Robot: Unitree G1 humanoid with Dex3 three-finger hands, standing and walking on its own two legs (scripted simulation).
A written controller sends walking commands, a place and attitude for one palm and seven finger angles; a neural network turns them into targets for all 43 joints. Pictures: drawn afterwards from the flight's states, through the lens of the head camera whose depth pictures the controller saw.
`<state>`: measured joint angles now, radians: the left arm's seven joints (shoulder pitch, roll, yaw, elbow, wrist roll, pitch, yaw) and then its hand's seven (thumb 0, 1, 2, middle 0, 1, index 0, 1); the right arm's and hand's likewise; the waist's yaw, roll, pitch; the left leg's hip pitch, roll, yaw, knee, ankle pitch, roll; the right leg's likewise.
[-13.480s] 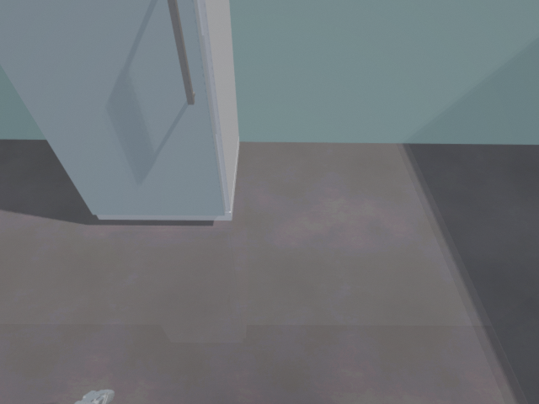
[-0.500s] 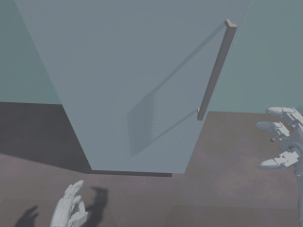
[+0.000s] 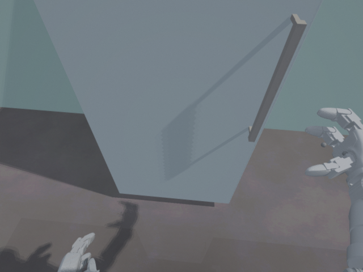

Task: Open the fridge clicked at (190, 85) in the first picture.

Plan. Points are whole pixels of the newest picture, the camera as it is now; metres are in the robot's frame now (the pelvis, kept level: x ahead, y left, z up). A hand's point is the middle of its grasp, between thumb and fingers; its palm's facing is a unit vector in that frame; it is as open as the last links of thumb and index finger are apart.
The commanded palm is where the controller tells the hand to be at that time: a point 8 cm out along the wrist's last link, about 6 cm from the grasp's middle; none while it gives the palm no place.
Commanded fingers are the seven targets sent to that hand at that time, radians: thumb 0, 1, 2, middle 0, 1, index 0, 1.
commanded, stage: move the hooked fingers beside the handle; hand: right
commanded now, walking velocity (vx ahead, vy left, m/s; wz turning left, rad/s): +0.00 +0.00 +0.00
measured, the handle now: (268, 90) +0.54 -0.19 +0.12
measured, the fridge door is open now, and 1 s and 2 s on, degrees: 0 0 0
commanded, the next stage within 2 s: feel for the door with the fingertips in 1.68 s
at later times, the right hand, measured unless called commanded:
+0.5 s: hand (310, 125) +0.41 -0.25 +0.13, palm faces +0.05 +1.00 +0.01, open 14.0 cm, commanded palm +0.39 -0.30 +0.12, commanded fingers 0.00 0.50 -0.30 0.30 1.20 0.30 1.20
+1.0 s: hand (296, 105) +0.48 -0.24 +0.12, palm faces +0.02 +1.00 +0.00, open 14.0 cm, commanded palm +0.46 -0.30 +0.12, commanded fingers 0.00 0.50 -0.30 0.30 1.20 0.30 1.20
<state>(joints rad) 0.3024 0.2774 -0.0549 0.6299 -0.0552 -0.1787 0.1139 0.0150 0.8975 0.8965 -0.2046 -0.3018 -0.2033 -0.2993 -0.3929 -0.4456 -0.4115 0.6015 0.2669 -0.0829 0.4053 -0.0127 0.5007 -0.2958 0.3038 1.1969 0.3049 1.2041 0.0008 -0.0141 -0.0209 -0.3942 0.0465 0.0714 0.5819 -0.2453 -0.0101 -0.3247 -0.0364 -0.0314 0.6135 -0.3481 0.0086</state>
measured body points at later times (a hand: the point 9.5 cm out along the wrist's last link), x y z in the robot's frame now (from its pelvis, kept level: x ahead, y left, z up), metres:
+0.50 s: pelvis +0.00 +0.00 +0.00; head +0.04 +0.00 +0.44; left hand +0.09 +0.26 -0.11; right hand +0.40 -0.31 +0.13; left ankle +0.03 +0.13 -0.73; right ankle -0.02 -0.12 -0.73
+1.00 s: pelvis -0.01 -0.01 -0.01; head +0.08 -0.02 +0.43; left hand +0.00 +0.27 -0.12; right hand +0.47 -0.30 +0.12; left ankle +0.03 +0.13 -0.73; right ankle -0.02 -0.12 -0.73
